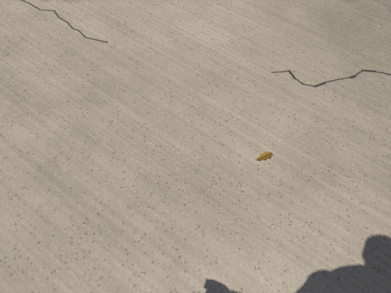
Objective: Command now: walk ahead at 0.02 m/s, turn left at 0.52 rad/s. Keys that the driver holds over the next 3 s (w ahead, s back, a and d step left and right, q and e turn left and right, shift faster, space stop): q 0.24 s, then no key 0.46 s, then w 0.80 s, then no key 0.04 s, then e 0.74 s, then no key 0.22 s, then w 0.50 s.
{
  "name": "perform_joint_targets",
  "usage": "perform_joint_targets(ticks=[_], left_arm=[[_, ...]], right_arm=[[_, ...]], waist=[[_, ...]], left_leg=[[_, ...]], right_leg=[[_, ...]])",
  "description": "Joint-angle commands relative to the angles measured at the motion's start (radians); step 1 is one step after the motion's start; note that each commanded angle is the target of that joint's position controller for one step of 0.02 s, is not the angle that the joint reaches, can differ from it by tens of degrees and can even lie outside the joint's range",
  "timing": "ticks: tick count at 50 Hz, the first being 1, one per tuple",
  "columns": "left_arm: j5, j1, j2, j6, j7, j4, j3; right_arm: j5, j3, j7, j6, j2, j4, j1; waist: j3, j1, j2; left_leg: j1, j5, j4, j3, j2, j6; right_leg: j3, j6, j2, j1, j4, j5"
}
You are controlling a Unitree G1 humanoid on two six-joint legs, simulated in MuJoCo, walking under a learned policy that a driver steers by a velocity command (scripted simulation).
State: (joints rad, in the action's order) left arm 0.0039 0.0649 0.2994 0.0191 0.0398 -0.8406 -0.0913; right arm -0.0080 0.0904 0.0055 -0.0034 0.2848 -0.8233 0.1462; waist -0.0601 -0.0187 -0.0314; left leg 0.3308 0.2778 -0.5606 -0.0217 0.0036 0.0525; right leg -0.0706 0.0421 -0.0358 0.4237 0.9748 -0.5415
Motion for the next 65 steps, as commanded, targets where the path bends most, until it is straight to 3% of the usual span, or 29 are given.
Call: perform_joint_targets(ticks=[1, 2, 9, 17, 19, 20, 21, 22, 23, 24, 26, 29, 31, 34, 35, 36, 37, 39, 42, 44, 46, 48, 49, 50, 51, 52, 56, 61, 65], left_arm=[[-0.008, -0.051, 0.092, -0.019, 0.005, 0.072, -0.022], [-0.003, -0.044, 0.106, -0.016, 0.012, 0.070, -0.028], [-0.008, -0.046, 0.065, -0.018, 0.013, 0.071, -0.017], [-0.015, -0.007, 0.083, -0.039, -0.017, 0.059, -0.015], [-0.013, 0.045, 0.073, -0.052, -0.030, 0.043, -0.012], [-0.004, 0.062, 0.091, -0.056, -0.033, 0.038, -0.015], [0.018, 0.073, 0.158, -0.056, -0.029, 0.047, -0.024], [0.037, 0.055, 0.193, -0.051, -0.027, 0.039, -0.025], [0.039, 0.048, 0.135, -0.058, -0.028, 0.049, -0.009], [0.030, 0.033, 0.127, -0.061, -0.026, 0.053, -0.006], [0.001, -0.005, 0.114, -0.060, -0.020, 0.050, 0.000], [-0.002, -0.004, 0.088, -0.045, -0.016, 0.024, 0.012], [0.001, 0.036, 0.102, -0.033, -0.014, 0.004, 0.010], [-0.014, 0.064, 0.110, -0.027, -0.017, -0.017, 0.015], [-0.011, 0.090, 0.100, -0.036, -0.022, -0.024, 0.020], [0.012, 0.107, 0.073, -0.049, -0.033, -0.026, 0.031], [0.009, 0.128, 0.025, -0.053, -0.036, -0.036, 0.038], [-0.007, 0.002, 0.078, -0.052, -0.029, -0.016, 0.025], [-0.033, -0.012, 0.069, -0.073, -0.028, 0.007, 0.020], [-0.042, 0.002, 0.063, -0.099, -0.045, 0.005, 0.019], [-0.037, 0.074, 0.049, -0.113, -0.058, -0.033, 0.017], [-0.026, 0.229, 0.072, -0.107, -0.059, -0.106, -0.001], [-0.026, 0.341, 0.128, -0.105, -0.051, -0.127, -0.015], [-0.020, 0.407, 0.237, -0.108, -0.060, -0.133, -0.036], [-0.011, 0.356, 0.180, -0.119, -0.061, -0.123, -0.015], [-0.013, 0.295, 0.124, -0.128, -0.058, -0.100, 0.002], [-0.005, 0.253, 0.086, -0.122, -0.057, -0.077, 0.025], [-0.008, 0.304, 0.128, -0.105, -0.032, -0.089, 0.022], [-0.021, 0.363, 0.139, -0.102, -0.029, -0.110, 0.018]], right_arm=[[0.022, 0.043, -0.017, 0.029, 0.177, 0.068, 0.015], [0.032, 0.036, -0.025, 0.023, 0.160, 0.076, -0.013], [0.023, 0.043, -0.046, 0.000, 0.192, 0.092, 0.004], [0.008, 0.023, -0.041, -0.021, 0.171, 0.112, -0.038], [0.017, 0.010, -0.046, -0.029, 0.156, 0.117, -0.061], [0.017, 0.002, -0.049, -0.029, 0.140, 0.113, -0.038], [-0.002, -0.013, -0.050, -0.024, 0.097, 0.117, 0.001], [0.005, -0.010, -0.047, -0.015, 0.094, 0.129, 0.030], [-0.001, 0.007, -0.047, -0.008, 0.162, 0.124, 0.000], [0.015, 0.026, -0.046, -0.008, 0.203, 0.114, -0.011], [0.015, 0.025, -0.052, -0.023, 0.165, 0.089, 0.000], [0.016, -0.005, -0.044, -0.025, 0.074, 0.075, -0.001], [0.019, -0.018, -0.040, -0.017, 0.048, 0.071, -0.034], [0.020, -0.008, -0.035, -0.017, 0.080, 0.029, 0.019], [0.010, -0.003, -0.037, -0.020, 0.117, 0.030, 0.016], [0.002, 0.002, -0.042, -0.025, 0.161, 0.026, 0.047], [0.004, 0.003, -0.034, -0.027, 0.157, -0.007, 0.047], [0.003, 0.008, -0.023, -0.015, 0.157, -0.003, 0.065], [0.013, 0.009, -0.033, 0.028, 0.170, -0.025, 0.104], [0.026, 0.008, -0.036, 0.044, 0.155, -0.025, 0.105], [0.042, 0.008, -0.032, 0.044, 0.156, -0.010, 0.045], [0.029, -0.002, -0.028, 0.045, 0.118, 0.000, 0.022], [0.016, -0.022, -0.023, 0.052, 0.051, 0.021, -0.006], [0.028, -0.024, -0.030, 0.071, 0.038, 0.071, -0.014], [0.050, -0.008, -0.031, 0.085, 0.100, 0.069, -0.010], [0.060, -0.004, -0.023, 0.095, 0.117, 0.060, 0.006], [0.027, -0.002, 0.000, 0.103, 0.087, 0.050, -0.014], [0.024, -0.032, 0.017, 0.096, 0.013, 0.109, -0.159], [0.035, -0.038, 0.033, 0.097, 0.027, 0.147, -0.251]], waist=[[0.188, -0.004, 0.114], [0.181, 0.015, 0.122], [0.176, 0.007, 0.156], [0.163, -0.001, 0.203], [0.158, 0.039, 0.192], [0.154, 0.043, 0.157], [0.180, 0.014, -0.010], [0.145, -0.033, -0.201], [0.156, 0.006, -0.186], [0.135, 0.012, -0.135], [0.104, 0.000, -0.102], [0.106, 0.000, -0.126], [0.124, 0.036, -0.148], [0.122, 0.010, -0.131], [0.131, 0.021, -0.090], [0.174, 0.041, 0.024], [0.175, 0.071, 0.164], [0.051, -0.010, 0.182], [-0.081, -0.014, 0.281], [-0.076, -0.001, 0.244], [-0.038, 0.052, 0.200], [0.030, 0.112, 0.144], [0.064, 0.149, -0.024], [0.076, 0.156, -0.268], [0.013, 0.125, -0.177], [-0.047, 0.095, -0.117], [-0.033, 0.064, -0.060], [-0.040, 0.095, -0.043], [-0.076, 0.109, -0.053]], left_leg=[[-0.358, -0.729, 0.161, 0.334, -0.274, 0.209], [-0.310, -0.694, 0.173, 0.315, -0.255, 0.193], [-0.255, -0.539, 0.189, 0.336, -0.200, 0.177], [-0.171, -0.456, 0.141, 0.421, -0.183, 0.160], [-0.150, -0.420, 0.098, 0.420, -0.147, 0.121], [-0.111, -0.319, 0.073, 0.408, -0.111, 0.079], [-0.026, -0.118, -0.076, 0.311, -0.021, 0.019], [0.109, 0.269, -0.174, 0.201, 0.112, -0.034], [0.115, 0.385, -0.355, 0.198, 0.070, -0.076], [0.131, 0.352, -0.468, 0.198, 0.062, -0.089], [0.155, 0.270, -0.509, 0.201, 0.042, -0.120], [0.056, 0.205, -0.297, 0.111, 0.010, -0.145], [-0.028, 0.168, -0.117, 0.064, 0.002, -0.144], [-0.190, -0.110, 0.224, 0.031, 0.015, -0.103], [-0.271, -0.211, 0.236, 0.090, -0.029, -0.075], [-0.356, -0.355, 0.186, 0.170, -0.119, -0.037], [-0.250, -0.066, 0.178, 0.180, -0.125, 0.025], [-0.149, 0.418, 0.311, 0.306, -0.160, 0.085], [-0.125, 0.437, 0.399, 0.488, -0.283, 0.157], [-0.176, 0.340, 0.382, 0.467, -0.288, 0.154], [-0.091, 0.240, 0.345, 0.350, -0.222, 0.116], [0.051, 0.127, 0.212, 0.238, -0.141, 0.071], [0.170, 0.086, -0.059, 0.119, -0.050, 0.010], [0.375, 0.254, -0.336, 0.039, 0.049, -0.037], [0.473, 0.313, -0.518, 0.114, -0.008, -0.030], [0.528, 0.211, -0.576, 0.135, -0.057, -0.010], [0.467, -0.044, -0.475, 0.075, -0.130, -0.014], [0.346, -0.242, -0.154, -0.003, -0.087, -0.072], [0.267, -0.332, -0.002, -0.008, -0.056, -0.054]], right_leg=[[0.132, 0.008, 0.001, 0.297, 0.195, 0.024], [0.138, 0.013, -0.002, 0.257, 0.170, 0.071], [0.145, 0.044, 0.043, 0.154, -0.083, 0.198], [0.128, 0.025, 0.053, -0.043, -0.314, 0.198], [0.105, -0.005, 0.057, -0.159, -0.525, 0.342], [0.137, -0.031, 0.017, -0.242, -0.615, 0.474], [0.307, -0.088, -0.156, -0.344, -0.639, 0.666], [0.484, -0.259, -0.300, -0.341, -0.634, 0.864], [0.552, -0.360, -0.364, -0.290, -0.660, 0.818], [0.495, -0.347, -0.321, -0.283, -0.661, 0.764], [0.389, -0.274, -0.240, -0.284, -0.649, 0.676], [0.265, -0.234, -0.156, -0.279, -0.635, 0.710], [0.250, -0.234, -0.147, -0.298, -0.615, 0.750], [0.247, -0.197, -0.130, -0.277, -0.584, 0.696], [0.247, -0.149, -0.121, -0.225, -0.584, 0.621], [0.184, -0.098, -0.069, -0.162, -0.536, 0.461], [0.083, -0.051, 0.022, -0.195, -0.539, 0.250], [0.002, -0.022, 0.084, -0.093, -0.358, 0.109], [0.064, -0.079, 0.026, 0.050, -0.220, 0.072], [0.078, -0.121, 0.000, 0.071, -0.262, 0.032], [0.029, -0.133, 0.026, -0.152, -0.461, 0.191], [0.037, -0.116, 0.045, -0.433, -0.516, 0.315], [0.260, -0.160, -0.109, -0.555, -0.623, 0.220], [0.678, -0.308, -0.318, -0.630, -0.784, 0.052], [0.765, -0.362, -0.375, -0.576, -0.816, -0.048], [0.675, -0.333, -0.335, -0.554, -0.816, -0.060], [0.360, -0.239, -0.209, -0.492, -0.838, 0.352], [0.175, -0.230, -0.145, -0.390, -0.866, 0.565], [0.154, -0.228, -0.184, -0.392, -0.885, 0.549]])
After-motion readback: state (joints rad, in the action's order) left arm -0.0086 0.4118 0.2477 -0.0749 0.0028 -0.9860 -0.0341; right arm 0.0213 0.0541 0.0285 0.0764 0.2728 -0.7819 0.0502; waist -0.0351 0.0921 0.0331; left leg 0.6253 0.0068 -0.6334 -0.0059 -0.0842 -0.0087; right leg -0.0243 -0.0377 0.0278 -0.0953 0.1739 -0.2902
